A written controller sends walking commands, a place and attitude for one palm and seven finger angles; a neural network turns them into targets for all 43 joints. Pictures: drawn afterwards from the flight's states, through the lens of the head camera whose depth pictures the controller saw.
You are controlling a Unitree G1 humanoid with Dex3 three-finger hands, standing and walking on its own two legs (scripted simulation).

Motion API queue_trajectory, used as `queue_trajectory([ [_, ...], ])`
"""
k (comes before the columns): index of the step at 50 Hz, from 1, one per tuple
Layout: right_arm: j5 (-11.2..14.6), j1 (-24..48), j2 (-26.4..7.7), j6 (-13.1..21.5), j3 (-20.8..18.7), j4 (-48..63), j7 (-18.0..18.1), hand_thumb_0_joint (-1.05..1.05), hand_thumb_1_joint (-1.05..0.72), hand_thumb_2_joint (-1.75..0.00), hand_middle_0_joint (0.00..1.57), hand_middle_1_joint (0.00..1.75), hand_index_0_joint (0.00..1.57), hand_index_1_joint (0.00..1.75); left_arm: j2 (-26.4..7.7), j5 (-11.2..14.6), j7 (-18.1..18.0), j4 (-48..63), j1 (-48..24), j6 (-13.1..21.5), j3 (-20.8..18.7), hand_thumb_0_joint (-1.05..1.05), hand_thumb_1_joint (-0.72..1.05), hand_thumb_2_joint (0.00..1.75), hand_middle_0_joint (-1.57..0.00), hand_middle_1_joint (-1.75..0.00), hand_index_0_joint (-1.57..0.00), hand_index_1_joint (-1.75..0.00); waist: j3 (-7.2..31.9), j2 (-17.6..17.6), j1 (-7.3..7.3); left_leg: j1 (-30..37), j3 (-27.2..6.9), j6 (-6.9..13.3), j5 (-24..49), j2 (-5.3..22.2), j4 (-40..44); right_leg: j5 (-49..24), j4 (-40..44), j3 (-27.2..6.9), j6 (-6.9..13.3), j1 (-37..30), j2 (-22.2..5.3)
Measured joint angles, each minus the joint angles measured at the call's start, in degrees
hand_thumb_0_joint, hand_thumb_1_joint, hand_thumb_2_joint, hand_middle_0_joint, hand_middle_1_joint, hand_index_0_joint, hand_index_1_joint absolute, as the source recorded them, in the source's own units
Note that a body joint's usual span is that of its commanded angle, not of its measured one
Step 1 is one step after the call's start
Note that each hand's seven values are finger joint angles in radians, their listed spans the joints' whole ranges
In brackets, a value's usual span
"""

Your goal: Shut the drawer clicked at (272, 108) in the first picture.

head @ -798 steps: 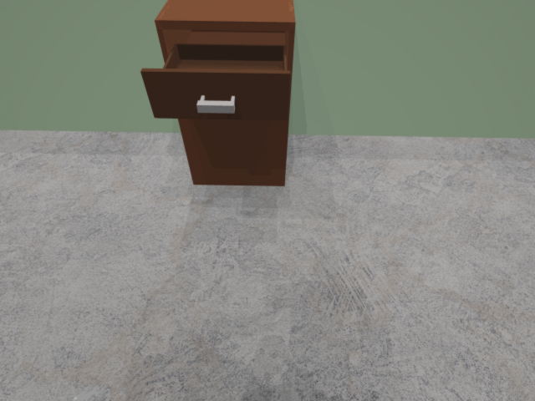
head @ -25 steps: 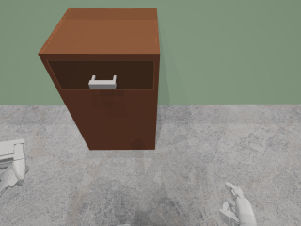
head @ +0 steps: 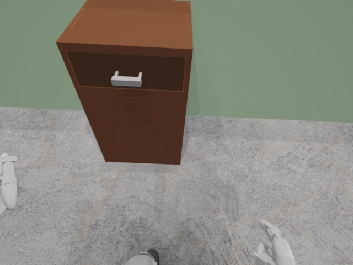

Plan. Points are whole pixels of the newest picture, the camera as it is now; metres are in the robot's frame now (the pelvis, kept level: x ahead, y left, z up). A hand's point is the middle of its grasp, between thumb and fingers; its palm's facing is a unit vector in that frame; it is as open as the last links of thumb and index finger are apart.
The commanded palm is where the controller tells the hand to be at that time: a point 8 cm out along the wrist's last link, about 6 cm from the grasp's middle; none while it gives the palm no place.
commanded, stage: step back with the hand held close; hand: left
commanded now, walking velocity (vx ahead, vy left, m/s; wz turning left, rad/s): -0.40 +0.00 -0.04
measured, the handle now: (127, 77) +0.76 +0.24 -0.05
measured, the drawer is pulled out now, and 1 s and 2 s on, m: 0.00 0.00 0.00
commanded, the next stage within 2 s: stop stepping back and stand still in 0.14 s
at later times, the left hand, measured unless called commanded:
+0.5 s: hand out of the picture +0.09 +0.21 +0.18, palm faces +0.31 -0.83 -0.47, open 3.2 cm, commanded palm +0.05 +0.25 +0.19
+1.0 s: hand out of the picture +0.08 +0.24 +0.17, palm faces +0.34 -0.83 -0.44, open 3.2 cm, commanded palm +0.02 +0.28 +0.19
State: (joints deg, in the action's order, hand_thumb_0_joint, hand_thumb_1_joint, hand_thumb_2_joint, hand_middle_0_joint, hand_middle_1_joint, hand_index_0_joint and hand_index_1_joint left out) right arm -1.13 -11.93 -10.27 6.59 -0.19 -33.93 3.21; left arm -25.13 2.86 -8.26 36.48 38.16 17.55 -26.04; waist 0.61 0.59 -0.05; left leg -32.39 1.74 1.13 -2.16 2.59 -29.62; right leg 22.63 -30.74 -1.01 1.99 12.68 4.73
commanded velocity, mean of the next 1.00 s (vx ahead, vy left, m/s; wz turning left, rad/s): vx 0.00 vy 0.02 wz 0.00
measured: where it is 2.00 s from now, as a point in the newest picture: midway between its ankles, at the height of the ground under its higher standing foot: outside the picture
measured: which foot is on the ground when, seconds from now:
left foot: down 0.00-0.00, up 0.02-0.10, down 0.12-0.38, up 0.40-0.60, down 0.62-1.00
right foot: down 0.00-1.00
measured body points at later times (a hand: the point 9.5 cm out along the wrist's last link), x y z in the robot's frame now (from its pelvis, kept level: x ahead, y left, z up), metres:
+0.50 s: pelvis -0.10 -0.02 +0.02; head -0.10 -0.02 +0.47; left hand +0.07 +0.25 +0.21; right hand +0.03 -0.27 -0.07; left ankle -0.06 +0.11 -0.67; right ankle -0.10 -0.11 -0.72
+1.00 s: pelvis -0.12 +0.01 +0.02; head -0.12 +0.01 +0.47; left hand +0.05 +0.28 +0.20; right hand +0.03 -0.22 -0.07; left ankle -0.11 +0.13 -0.72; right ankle -0.10 -0.11 -0.72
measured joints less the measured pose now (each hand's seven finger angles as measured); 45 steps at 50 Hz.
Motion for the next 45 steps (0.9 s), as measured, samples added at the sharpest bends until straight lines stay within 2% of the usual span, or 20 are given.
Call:
queue_trajectory([
  [3,0.34,2.1,-0.65,-1.04,-0.25,-2.8,-0.27,0.02,-0.91,-0.9,0.2,0.3,0.2,0.3,2.65,-0.46,0.36,-1.47,-1.66,0.16,3.93,0.01,0.89,0.9,-1.41,-1.6,-1.4,-1.6,-1.09,1.15,-1.62,0.39,-1.13,-1.4,-8.77,-0.71,-6.24,-2.19,0.8,-0.95,0.09,-0.05,0.39],
  [5,0.55,2.05,-0.47,-2.08,0.07,-3.31,0.01,0.02,-0.91,-0.9,0.2,0.3,0.2,0.3,3.3,-0.89,0.56,-1.9,-2.04,-0.39,5.32,0.01,0.89,0.9,-1.41,-1.6,-1.4,-1.6,-0.31,0.04,-2.02,3.57,-0.79,-1.32,-8.86,-2.02,-7.51,-3.07,1.63,-1.94,-0.36,-0.12,-0.47],
  [6,0.65,1.97,-0.53,-2.5,0.34,-2.94,0.33,0.02,-0.91,-0.9,0.2,0.3,0.2,0.3,3.38,-0.99,0.68,-1.97,-2.2,-0.71,5.53,0.01,0.89,0.9,-1.41,-1.6,-1.4,-1.6,0.02,-0.13,-1.92,6.04,-0.66,-0.94,-5.47,-2.17,-5.37,-3.39,1.84,-2.2,-0.6,0.01,-0.53],
  [9,0.95,3.68,-0.15,-3.11,0.36,-1.57,0.74,0.02,-0.91,-0.9,0.2,0.3,0.2,0.3,1.93,-0.9,1.26,-2.93,-5.26,-1.51,5.11,0.01,0.89,0.9,-1.41,-1.6,-1.4,-1.6,-1.82,-1.51,-1.14,9.42,-0.08,0.89,-5.6,-3.04,1.8,-4.64,-1.42,-2.24,-1.9,2.49,-1.36],
  [10,0.71,4.44,0.08,-3.02,0.35,-0.94,0.45,0.02,-0.91,-0.9,0.2,0.3,0.2,0.3,1.12,-0.52,1.48,-3.24,-5.82,-1.89,4.69,0.01,0.89,0.9,-1.41,-1.6,-1.4,-1.6,-2.55,-1.95,-1.02,9.72,0.42,1.01,-4.6,-3.03,3.11,-2.43,-4.41,-2.37,-2.19,4.12,-1.37],
  [12,0.18,5.45,0.33,-2.15,0.44,0.36,-0.32,0.02,-0.91,-0.9,0.2,0.3,0.2,0.3,-0.04,0.07,1.83,-3.1,-5.69,-2.96,4.12,0.01,0.89,0.9,-1.41,-1.6,-1.4,-1.6,-3.49,-1.85,-0.65,9.92,1.01,0.99,-2.46,-2.29,4.96,2.72,-10.63,-2.13,-2.38,7.05,-0.73],
  [14,0.15,5.76,0.46,-1.17,0.57,1.55,-1.11,0.02,-0.91,-0.9,0.2,0.3,0.2,0.3,-0.59,0.39,1.8,-1.9,-4.12,-3.71,3.8,0.01,0.89,0.9,-1.4,-1.6,-1.4,-1.6,-3.93,-1.42,-0.28,9.82,1.39,0.71,-0.88,-1.28,6.0,4.25,-13.61,-1.01,-2.53,8.46,-0.59],
  [17,0.5,4.68,0.41,-0.83,0.83,3.45,-1.52,0.02,-0.91,-0.9,0.2,0.3,0.2,0.3,-0.89,0.73,1.42,0.31,-0.33,-4.67,3.58,0.01,0.89,0.9,-1.4,-1.6,-1.4,-1.6,-3.62,-0.82,0.45,8.85,1.6,0.13,0.12,-0.22,5.78,4.1,-9.25,1.46,-2.1,6.22,-1.68],
  [19,0.86,3.4,0.27,-1.39,0.82,4.53,-1.05,0.01,-0.91,-0.9,0.21,0.3,0.2,0.3,-1.64,0.5,1.07,1.57,1.67,-5.31,2.84,0.01,0.89,0.9,-1.4,-1.59,-1.4,-1.6,-3.05,-1.29,0.81,6.13,1.56,-0.49,-4.2,-0.56,1.95,0.98,-1.81,2.21,-1.01,3.46,-2.87],
  [21,1.01,2.55,-0.56,-2.36,0.36,3.25,-0.53,0.01,-0.91,-0.9,0.21,0.3,0.2,0.3,-0.8,0.2,0.76,1.64,2.06,-5.79,3.44,0.01,0.89,0.9,-1.4,-1.59,-1.4,-1.6,-2.96,-1.01,0.24,2.66,-0.37,-1.52,-13.01,-1.46,-8.56,-6.35,-1.26,2.51,0.42,4.31,-2.93],
  [23,1.09,0.75,-1.3,-3.43,-0.07,0.57,-0.03,0.01,-0.91,-0.9,0.2,0.3,0.2,0.3,1.07,-0.11,0.29,0.26,1.64,-6.25,4.57,0.01,0.89,0.9,-1.4,-1.59,-1.4,-1.6,-1.47,-1.47,-0.37,1.16,-0.95,-1.94,-15.96,-2.71,-18.93,-7.52,-0.41,2.19,0.87,4.25,-3.6],
  [24,1.16,-0.4,-1.6,-3.83,-0.16,-0.65,0.31,0.01,-0.91,-0.9,0.2,0.3,0.2,0.3,2.15,-0.25,-0.01,-0.84,1.33,-6.33,4.96,0.01,0.89,0.9,-1.4,-1.59,-1.4,-1.6,-0.47,-1.81,-0.46,1.88,-0.59,-1.9,-16.2,-2.91,-21.0,-7.78,0.52,2.06,0.78,3.9,-4.03],
  [26,1.3,-2.79,-2.17,-3.78,-0.32,-2.51,1.1,0.02,-0.91,-0.9,0.2,0.3,0.2,0.3,4.0,-0.75,-0.71,-3.48,0.55,-6.26,5.43,0.01,0.89,0.9,-1.41,-1.59,-1.4,-1.6,1.41,-2.42,-0.34,5.73,0.22,-1.22,-17.06,-2.73,-18.79,-8.59,2.2,1.97,0.44,3.31,-4.79],
  [30,1.21,-6.53,-4.23,-1.52,-1.09,-3.77,1.95,0.02,-0.91,-0.9,0.2,0.3,0.2,0.3,6.16,-1.86,-1.53,-6.18,-1.79,-6.15,6.63,0.01,0.89,0.9,-1.41,-1.6,-1.4,-1.6,2.82,-1.38,0.8,17.44,0.05,1.1,-17.89,-0.87,-1.63,-8.67,1.82,3.84,-0.1,3.55,-4.93],
  [31,1.12,-6.76,-4.73,-0.9,-1.44,-3.8,2.04,0.02,-0.91,-0.9,0.2,0.3,0.2,0.3,6.24,-2.0,-1.55,-5.97,-2.43,-5.9,6.83,0.01,0.89,0.9,-1.41,-1.6,-1.4,-1.6,2.41,-0.74,1.31,18.79,-0.66,0.57,-15.37,-0.3,1.45,-8.19,0.66,4.68,-0.27,4.07,-4.78],
  [33,1.21,-6.01,-4.41,-0.43,-1.62,-4.27,1.93,0.02,-0.91,-0.9,0.2,0.3,0.2,0.3,5.54,-2.12,-1.4,-5.64,-3.05,-5.45,6.44,0.01,0.89,0.9,-1.41,-1.6,-1.4,-1.6,0.7,-1.72,1.34,19.0,-0.36,-1.5,-12.88,-0.84,0.89,-7.57,-1.08,4.43,-0.67,4.22,-5.56],
  [35,1.44,-5.6,-3.71,-0.1,-1.2,-3.93,1.77,0.02,-0.91,-0.9,0.2,0.3,0.2,0.3,4.51,-2.32,-1.28,-5.21,-1.92,-5.1,5.55,0.01,0.89,0.9,-1.41,-1.6,-1.4,-1.6,0.38,-1.95,1.56,19.14,0.12,-2.22,-13.32,-0.8,0.18,-7.65,-1.28,3.92,-0.91,4.05,-5.54],
  [38,1.59,-5.09,-2.48,0.64,-0.56,-3.17,1.4,0.02,-0.91,-0.9,0.2,0.3,0.2,0.3,3.55,-2.44,-1.2,-5.3,-1.24,-4.46,4.77,0.01,0.89,0.9,-1.41,-1.6,-1.4,-1.6,0.17,-1.05,1.77,18.73,-0.06,-2.27,-14.05,-0.17,-0.89,-8.29,-0.47,4.12,-0.54,3.61,-4.88],
  [42,1.38,-3.38,-1.48,0.63,0.16,-3.12,0.45,0.02,-0.91,-0.9,0.2,0.3,0.2,0.3,4.18,-2.05,-0.95,-5.47,-1.83,-3.82,5.17,0.01,0.89,0.9,-1.41,-1.6,-1.4,-1.6,-0.32,0.0,1.21,17.61,-0.66,-1.19,-14.88,0.19,-2.64,-9.14,0.59,4.21,-0.42,3.48,-4.15],
  [45,1.16,-2.17,-0.98,0.2,0.71,-3.18,0.26,0.02,-0.91,-0.9,0.2,0.3,0.2,0.3,5.05,-1.85,-0.77,-5.44,-1.99,-4.09,6.04,0.01,0.89,0.9,-1.41,-1.6,-1.4,-1.6,-0.72,-0.29,0.73,18.45,-0.28,-2.06,-14.08,-0.21,-1.42,-9.55,1.29,3.75,-0.92,2.98,-4.55],
])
